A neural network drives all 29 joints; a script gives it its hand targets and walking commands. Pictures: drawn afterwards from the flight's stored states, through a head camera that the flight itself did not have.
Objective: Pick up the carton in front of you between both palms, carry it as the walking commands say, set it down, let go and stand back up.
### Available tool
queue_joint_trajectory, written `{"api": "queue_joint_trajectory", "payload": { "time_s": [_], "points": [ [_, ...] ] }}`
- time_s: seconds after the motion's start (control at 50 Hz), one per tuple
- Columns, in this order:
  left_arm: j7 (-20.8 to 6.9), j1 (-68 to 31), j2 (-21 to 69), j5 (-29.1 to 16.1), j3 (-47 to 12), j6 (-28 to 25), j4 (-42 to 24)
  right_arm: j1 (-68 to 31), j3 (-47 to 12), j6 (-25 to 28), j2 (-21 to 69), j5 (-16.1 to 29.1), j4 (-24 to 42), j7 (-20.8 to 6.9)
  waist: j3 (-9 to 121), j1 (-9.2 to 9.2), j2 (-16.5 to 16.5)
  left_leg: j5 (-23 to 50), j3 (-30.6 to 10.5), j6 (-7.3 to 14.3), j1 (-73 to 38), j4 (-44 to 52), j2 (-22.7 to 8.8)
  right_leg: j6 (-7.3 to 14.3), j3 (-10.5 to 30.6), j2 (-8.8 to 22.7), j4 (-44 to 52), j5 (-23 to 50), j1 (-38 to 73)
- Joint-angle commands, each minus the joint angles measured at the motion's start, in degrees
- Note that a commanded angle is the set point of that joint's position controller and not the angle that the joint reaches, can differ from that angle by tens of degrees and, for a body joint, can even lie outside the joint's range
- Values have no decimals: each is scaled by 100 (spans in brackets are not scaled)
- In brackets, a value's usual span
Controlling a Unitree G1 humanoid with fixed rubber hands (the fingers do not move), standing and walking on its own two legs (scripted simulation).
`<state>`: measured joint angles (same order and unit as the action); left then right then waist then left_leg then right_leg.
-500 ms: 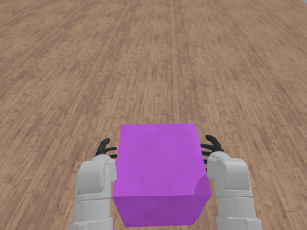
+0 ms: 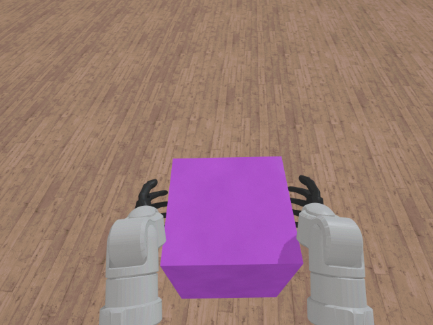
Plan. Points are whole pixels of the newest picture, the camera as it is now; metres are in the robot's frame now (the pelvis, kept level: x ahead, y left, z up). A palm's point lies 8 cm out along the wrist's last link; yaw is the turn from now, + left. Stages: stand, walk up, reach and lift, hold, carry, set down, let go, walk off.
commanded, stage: carry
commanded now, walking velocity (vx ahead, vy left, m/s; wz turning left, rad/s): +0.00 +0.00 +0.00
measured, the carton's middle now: (228, 232) +0.32 +0.00 -0.04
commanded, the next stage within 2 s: hold in 1.82 s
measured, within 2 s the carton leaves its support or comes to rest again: neither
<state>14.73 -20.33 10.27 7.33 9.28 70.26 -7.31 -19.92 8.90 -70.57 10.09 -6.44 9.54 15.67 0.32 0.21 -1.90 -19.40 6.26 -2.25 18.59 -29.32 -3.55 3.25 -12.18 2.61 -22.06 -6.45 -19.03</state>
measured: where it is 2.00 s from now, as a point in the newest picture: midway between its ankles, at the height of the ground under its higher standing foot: outside the picture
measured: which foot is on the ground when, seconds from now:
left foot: up 0.00-0.00, down 0.02-1.00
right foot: down 0.00-1.00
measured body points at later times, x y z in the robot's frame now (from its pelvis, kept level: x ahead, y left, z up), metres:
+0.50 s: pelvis +0.07 +0.03 -0.01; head +0.05 +0.03 +0.44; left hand +0.37 +0.17 +0.06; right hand +0.37 -0.12 +0.06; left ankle +0.03 +0.13 -0.74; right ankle +0.06 -0.09 -0.74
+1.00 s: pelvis +0.04 +0.03 -0.01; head +0.00 +0.03 +0.44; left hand +0.33 +0.18 +0.02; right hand +0.33 -0.12 +0.03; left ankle +0.03 +0.13 -0.74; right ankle +0.06 -0.09 -0.74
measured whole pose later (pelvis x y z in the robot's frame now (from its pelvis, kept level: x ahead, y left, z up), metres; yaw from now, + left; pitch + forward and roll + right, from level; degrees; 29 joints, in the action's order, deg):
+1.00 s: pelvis +0.04 +0.03 -0.01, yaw -1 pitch +2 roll +0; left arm 6.0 -12.0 8.1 13.2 7.7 48.7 11.5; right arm -12.6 8.2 -47.6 8.2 -13.8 -11.6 4.5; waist 8.1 -0.2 0.0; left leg -17.5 9.5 1.2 15.0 -31.0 -2.9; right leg -0.5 -9.8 5.2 -30.6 -14.2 -17.5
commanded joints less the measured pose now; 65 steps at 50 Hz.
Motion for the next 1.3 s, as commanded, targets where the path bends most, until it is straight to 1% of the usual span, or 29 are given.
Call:
{"api": "queue_joint_trajectory", "payload": {
  "time_s": [0.0, 0.02, 0.04, 0.06, 0.08, 0.12, 0.14, 0.18, 0.24, 0.32, 0.38, 0.44, 0.54, 0.66, 0.78, 0.9, 0.98, 1.02, 1.1, 1.18, 1.28],
  "points": [
    [-2480, -3163, 5945, -2622, -3801, -158, -852, -3175, -4043, 106, 6093, 2624, 678, -2442, 3059, -16, 862, 1625, 28, -28, -1142, 855, -259, 65, 561, 1071, -68, 1462, 1617],
    [-2474, -3125, 5887, -2608, -3847, -129, -834, -3112, -4060, 72, 6069, 2573, 616, -2448, 3003, -11, 613, 1918, -167, -18, -1231, 864, -587, -98, 450, 960, -187, 969, 1462],
    [-2472, -3149, 5882, -2629, -3910, -79, -827, -3083, -4028, 42, 6049, 2517, 499, -2466, 2913, -57, 181, 2709, -303, 56, -1279, 408, -791, -258, 500, 814, -328, 1020, 1299],
    [-2470, -3020, 5834, -2597, -3907, -29, -669, -2872, -3957, -2, 6020, 2486, 259, -2497, 2912, -46, -11, 3129, -294, 103, -1320, 207, -857, -299, 566, 821, -464, 1226, 1262],
    [-2478, -2855, 5808, -2550, -3889, 9, -478, -2638, -3887, -24, 5994, 2430, -18, -2533, 2863, -25, -110, 3433, -293, 106, -1302, 110, -851, -318, 582, 815, -619, 1512, 1244],
    [-2509, -2811, 5818, -2516, -3896, 39, -256, -2482, -3833, -21, 6017, 2356, -372, -2605, 2783, -27, -138, 4022, -298, 120, -1232, -42, -767, -342, 597, 789, -877, 2162, 1214],
    [-2523, -2878, 5833, -2525, -3901, 36, -207, -2511, -3809, -7, 6039, 2351, -463, -2632, 2773, -33, -134, 4244, -276, 124, -1231, -120, -725, -349, 589, 763, -974, 2358, 1173],
    [-2545, -2996, 5873, -2540, -3887, 24, -73, -2628, -3764, 26, 6068, 2354, -581, -2659, 2723, -35, -115, 4473, -250, 135, -1220, -192, -690, -366, 566, 707, -1074, 2323, 1070],
    [-2571, -3185, 5953, -2596, -3868, -2, 31, -2836, -3735, 78, 6113, 2377, -615, -2658, 2609, -28, -95, 4580, -233, 165, -1205, -220, -677, -394, 569, 660, -1102, 2120, 953],
    [-2580, -3353, 6003, -2681, -3850, -21, -3, -3049, -3763, 128, 6149, 2436, -472, -2615, 2608, -13, 21, 4372, -219, 194, -1171, -259, -643, -390, 608, 674, -1118, 2175, 1007],
    [-2584, -3223, 6060, -2657, -3840, -44, 40, -2977, -3794, 160, 6187, 2430, -433, -2597, 2675, -5, 104, 4147, -217, 211, -1162, -276, -615, -368, 632, 698, -1137, 2186, 1065],
    [-2619, -3049, 6169, -2607, -3876, -139, 136, -2850, -3868, 247, 6285, 2417, -491, -2634, 2694, 1, 129, 3931, -223, 228, -1146, -258, -612, -357, 643, 714, -1119, 1998, 1073],
    [-2717, -2946, 6316, -2522, -3997, -493, 351, -2739, -4020, 572, 6438, 2395, -721, -2771, 2568, 4, 150, 3228, -236, 242, -988, -139, -607, -345, 674, 761, -1016, 1568, 1072],
    [-2787, -2867, 6256, -2343, -3962, -1053, 541, -2642, -3972, 1101, 6384, 2235, -929, -2884, 2349, -8, 140, 2622, -240, 274, -858, 43, -590, -325, 699, 767, -834, 1135, 1008],
    [-2846, -2464, 6015, -2017, -3785, -1639, 829, -2249, -3757, 1677, 6175, 1876, -1263, -2948, 2190, -21, 167, 2079, -249, 315, -739, 193, -581, -319, 742, 767, -661, 741, 913],
    [-2885, -2267, 5773, -1594, -3528, -2344, 1180, -2024, -3427, 2376, 5936, 1406, -1638, -2982, 2022, -33, 185, 1596, -270, 349, -622, 340, -579, -312, 793, 768, -499, 340, 773],
    [-2834, -2345, 5522, -1225, -3346, -2836, 1217, -2056, -3181, 2830, 5666, 992, -1749, -2918, 2020, -33, 196, 1403, -280, 362, -572, 397, -593, -311, 805, 775, -443, 140, 725],
    [-2797, -2390, 5327, -977, -3111, -3049, 1385, -2074, -2941, 3045, 5481, 763, -1970, -2894, 1994, -36, 187, 1239, -298, 366, -537, 453, -599, -316, 807, 773, -408, -5, 675],
    [-2761, -2451, 5216, -731, -2847, -3417, 1673, -2226, -2735, 3431, 5321, 578, -2207, -2872, 2044, -34, 177, 1115, -343, 375, -502, 502, -604, -313, 803, 759, -370, -82, 712],
    [-2751, -2408, 5289, -730, -2907, -3507, 1713, -2213, -2824, 3534, 5382, 590, -2215, -2859, 2133, -33, 164, 1124, -349, 371, -517, 488, -594, -308, 802, 751, -373, -37, 768],
    [-2717, -2103, 5288, -901, -3184, -3230, 1420, -1921, -3103, 3265, 5389, 757, -1886, -2819, 2172, -24, 170, 1242, -342, 366, -518, 423, -587, -320, 803, 754, -404, 83, 762]
  ]
}}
